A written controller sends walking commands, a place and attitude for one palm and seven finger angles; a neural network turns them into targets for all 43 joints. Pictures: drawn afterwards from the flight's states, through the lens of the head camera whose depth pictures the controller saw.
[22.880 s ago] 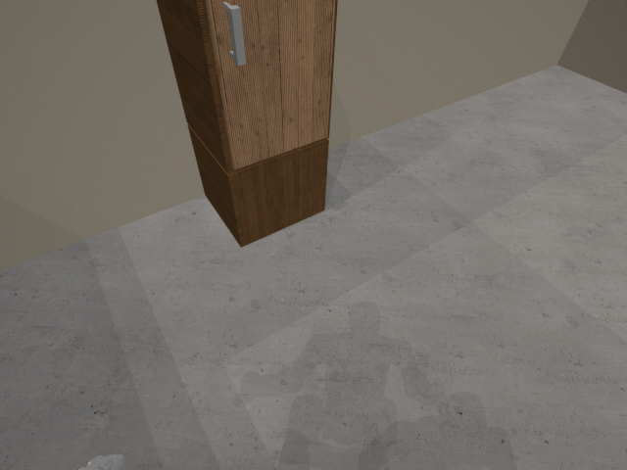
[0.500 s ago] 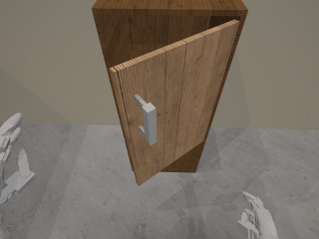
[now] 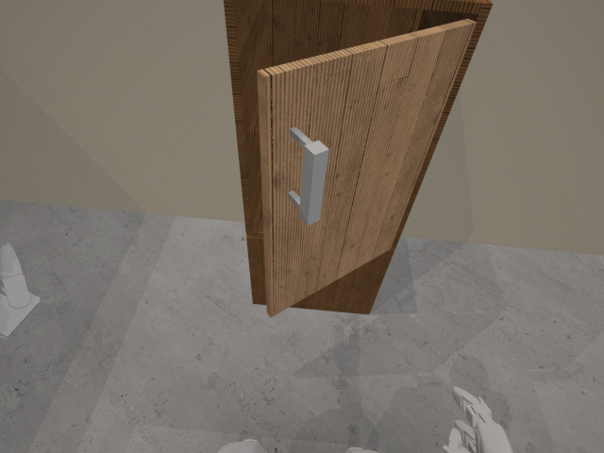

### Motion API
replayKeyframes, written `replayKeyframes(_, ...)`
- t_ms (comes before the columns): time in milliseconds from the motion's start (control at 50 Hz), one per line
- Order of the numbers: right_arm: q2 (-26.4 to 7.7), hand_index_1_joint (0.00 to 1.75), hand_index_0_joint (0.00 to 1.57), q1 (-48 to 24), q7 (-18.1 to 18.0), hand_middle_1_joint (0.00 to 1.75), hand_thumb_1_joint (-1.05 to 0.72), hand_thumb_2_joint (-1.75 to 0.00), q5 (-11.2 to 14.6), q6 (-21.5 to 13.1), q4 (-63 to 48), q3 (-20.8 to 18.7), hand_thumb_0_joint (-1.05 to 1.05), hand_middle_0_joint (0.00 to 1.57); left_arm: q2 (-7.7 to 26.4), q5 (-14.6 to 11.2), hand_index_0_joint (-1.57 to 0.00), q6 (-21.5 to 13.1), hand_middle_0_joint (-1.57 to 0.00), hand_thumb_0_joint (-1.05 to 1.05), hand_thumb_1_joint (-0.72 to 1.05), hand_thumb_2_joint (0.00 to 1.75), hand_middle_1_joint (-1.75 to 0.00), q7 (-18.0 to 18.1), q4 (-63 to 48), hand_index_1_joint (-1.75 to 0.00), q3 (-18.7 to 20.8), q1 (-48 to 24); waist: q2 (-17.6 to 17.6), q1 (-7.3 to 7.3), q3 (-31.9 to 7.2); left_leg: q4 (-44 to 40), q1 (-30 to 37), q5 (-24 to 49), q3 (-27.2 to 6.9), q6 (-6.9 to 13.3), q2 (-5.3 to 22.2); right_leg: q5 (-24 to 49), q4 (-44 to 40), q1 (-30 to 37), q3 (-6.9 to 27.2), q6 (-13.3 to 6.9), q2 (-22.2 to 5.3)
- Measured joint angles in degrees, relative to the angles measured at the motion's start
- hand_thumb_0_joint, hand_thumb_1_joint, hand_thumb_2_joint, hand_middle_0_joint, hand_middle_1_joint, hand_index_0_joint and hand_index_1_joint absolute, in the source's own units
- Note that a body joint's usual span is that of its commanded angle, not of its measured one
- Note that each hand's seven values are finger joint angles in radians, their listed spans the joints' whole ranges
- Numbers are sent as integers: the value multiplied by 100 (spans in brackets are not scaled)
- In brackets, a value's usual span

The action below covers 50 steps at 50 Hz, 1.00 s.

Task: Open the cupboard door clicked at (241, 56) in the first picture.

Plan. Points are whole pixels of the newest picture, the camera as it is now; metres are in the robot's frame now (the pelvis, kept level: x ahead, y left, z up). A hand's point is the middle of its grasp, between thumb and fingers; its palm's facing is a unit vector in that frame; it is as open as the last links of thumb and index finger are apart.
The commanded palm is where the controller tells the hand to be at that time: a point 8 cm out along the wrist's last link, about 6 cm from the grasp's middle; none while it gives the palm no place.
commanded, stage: step back with the hand held close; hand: left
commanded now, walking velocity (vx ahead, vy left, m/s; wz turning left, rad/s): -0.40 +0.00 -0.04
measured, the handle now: (303, 177) +0.46 +0.03 +0.12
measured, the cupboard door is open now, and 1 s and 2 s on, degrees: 38 38 38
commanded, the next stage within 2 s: stop stepping back and stand still in 0.38 s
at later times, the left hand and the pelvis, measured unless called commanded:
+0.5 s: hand out of the picture +0.11 +0.26 +0.20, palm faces +0.42 -0.83 -0.37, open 7.4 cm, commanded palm +0.05 +0.29 +0.20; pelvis -0.10 +0.00 +0.02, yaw -3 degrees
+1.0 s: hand out of the picture +0.02 +0.21 +0.19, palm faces +0.30 -0.85 -0.44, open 7.4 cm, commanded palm -0.04 +0.26 +0.20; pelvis -0.21 -0.02 +0.02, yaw -7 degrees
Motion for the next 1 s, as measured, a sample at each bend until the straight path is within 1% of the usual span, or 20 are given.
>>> replayKeyframes(40, 15, 30, 21, 19, 25, 30, -90, -90, -4, -40, 42, -5, 1, 20, 10, 13, -21, -47, -21, 1, 89, 90, -30, -17, 33, -30, 71, -37, 33, 32, -34, 69, -96, 32, -16, -13, 28, -312, 86, 88, 105, -57, 95)
replayKeyframes(100, 22, 30, 21, -134, 82, 30, -90, -90, -17, -96, 134, -14, 1, 20, -41, -51, -21, -98, -21, 1, 89, 90, -30, -30, 34, -30, 150, -52, 73, 106, 62, 103, -175, 26, -5, -49, 86, -136, 55, 16, 127, -60, 152)
replayKeyframes(200, -15, 30, 21, -370, 190, 30, -90, -90, -39, -25, 292, -72, 1, 20, -95, -126, -21, -70, -21, 1, 89, 90, -30, -46, -158, -30, -80, -20, -95, 115, 55, 579, -348, -910, -134, -293, -79, 193, -269, -88, 177, -65, 36)
replayKeyframes(240, -20, 30, 21, -430, 189, 30, -90, -90, -33, 36, 286, -73, 1, 20, -5, -131, -21, -62, -21, 1, 89, 90, -30, -57, -276, -30, -113, 25, -226, 84, 15, 279, -82, -933, -158, -329, -75, 332, -378, -169, 218, -12, -21)
replayKeyframes(280, -69, 30, 21, -475, 139, 30, -90, -90, -34, 28, 171, -98, 1, 20, 123, -139, -21, -63, -21, 1, 89, 90, -30, -65, -373, -30, -73, 9, -218, 4, 44, -187, -71, 77, -179, -199, -33, 236, -208, -361, 193, 36, -10)
replayKeyframes(300, -68, 30, 21, -516, 116, 30, -90, -90, -59, -12, 152, -138, 1, 20, 181, -135, -21, -82, -21, 1, 89, 90, -30, -76, -365, -30, -24, -12, -176, -2, 108, -153, -136, 307, -193, -128, -4, -198, 309, -477, 231, 45, 77)
replayKeyframes(340, 27, 30, 21, -554, 111, 30, -90, -90, -70, -101, 188, -209, 1, 20, 284, -164, -21, -92, -22, 1, 89, 90, -30, -87, -298, -30, 116, 65, -103, 27, 125, -233, -155, 345, -210, -76, 96, -909, 1612, -606, 286, 33, 307)
replayKeyframes(380, 142, 30, 21, -527, 131, 30, -90, -90, -76, -208, 264, -211, 1, 20, 316, -253, -21, -35, -22, 1, 89, 90, -30, -43, -309, -30, 205, 198, -75, 95, 22, -515, -134, 454, -198, -98, 217, -1298, 2308, -488, 207, 43, 402)
replayKeyframes(440, 243, 30, 21, -505, 176, 30, -90, -90, -79, -344, 400, -126, 1, 20, 162, -351, -21, 90, -21, 1, 89, 90, -30, 41, -389, -30, 121, 246, -39, 230, -159, -1036, -107, 826, -127, -162, 417, -1561, 2303, -17, 28, 75, 340)
replayKeyframes(500, 298, 30, 21, -563, 183, 30, -90, -90, -103, -405, 472, -25, 1, 20, 0, -390, -21, 190, -21, 1, 89, 90, -30, 68, -387, -30, -96, 34, 6, 269, -257, -1530, -142, 1240, -105, -204, 558, -1748, 1650, 577, -63, 34, 250)
replayKeyframes(580, 387, 30, 21, -634, 220, 30, -90, -90, -106, -385, 297, 89, 1, 20, 142, -456, -21, 238, -21, 2, 89, 90, -30, 15, -391, -30, -162, -80, -31, 116, -316, -2059, -310, 1751, -115, -317, 577, -1810, -57, 1473, -277, -163, 188)
replayKeyframes(620, 439, 30, 21, -679, 251, 30, -90, -90, -93, -326, 101, 164, 1, 20, 427, -495, -20, 181, -21, 2, 89, 90, -30, -23, -544, -30, 58, 151, -308, 88, -338, -1834, -620, 1515, 55, -415, 415, -1349, -1329, 1879, -235, -348, -16)
replayKeyframes(640, 376, 30, 21, -746, 261, 30, -90, -90, -112, -276, 96, 179, 1, 20, 446, -479, -20, 110, -21, 2, 89, 90, -30, -64, -574, -30, 100, 262, -238, 90, -270, -1427, -817, 1115, 4, -471, 434, -1221, -1384, 1834, -205, -370, 9)
replayKeyframes(680, 244, 30, 21, -669, 267, 30, -90, -90, -113, -135, 255, 178, 1, 20, 476, -456, -21, 50, -21, 1, 89, 90, -30, -140, -582, -30, 35, 531, -66, 89, -264, -378, -934, 306, -189, -509, 377, -1196, -1205, 1815, -170, -321, 112)
replayKeyframes(740, 145, 30, 21, -236, 203, 30, -90, -90, -6, 12, 457, 149, 1, 20, 533, -399, -21, 22, -22, 1, 89, 90, -30, -161, -451, -30, 38, 782, -203, 153, -533, 422, -651, -138, -48, -443, 155, -1184, -1210, 1900, -39, -254, 11)
replayKeyframes(800, -77, 30, 21, 111, 125, 30, -90, -90, 13, 46, 556, 90, 1, 20, 371, -345, -21, 60, -22, 1, 89, 90, -30, -99, -54, -30, 34, 574, -225, 127, -740, -296, 115, 235, 137, -285, 36, -1268, -1033, 1883, -13, -209, -62)
replayKeyframes(820, -170, 30, 21, 164, 102, 30, -90, -90, 21, 35, 576, 41, 1, 20, 291, -343, -21, 96, -22, 1, 89, 90, -30, -73, 80, -30, 12, 428, -172, 75, -769, -598, 323, 86, 116, -134, 5, -1348, -823, 1797, -51, -179, -58)
replayKeyframes(860, -225, 30, 21, 98, 66, 30, -90, -90, 56, 43, 671, -63, 1, 20, 156, -350, -21, 178, -21, 1, 89, 90, -30, -27, 392, -30, -49, 70, -231, -32, -682, -625, 357, -55, 128, -23, -113, -1345, -194, 1525, -82, -86, -175)
replayKeyframes(920, -182, 30, 21, -29, 81, 30, -90, -90, -15, -67, 655, -123, 1, 20, 45, -340, -21, 343, -21, 1, 89, 90, -30, 4, 536, -30, -139, -51, -230, -180, -551, -761, 427, 255, 177, -53, -96, -1635, 755, 977, -66, -55, -135)
replayKeyframes(1000, -3, 30, 20, 21, 74, 30, -90, -90, -53, -169, 472, -68, 1, 20, 179, -280, -21, 336, -21, 2, 89, 90, -30, -14, 290, -30, -223, 336, -180, -297, -529, -1134, 531, 528, 144, -119, -4, -1585, 422, 828, -422, -168, -82)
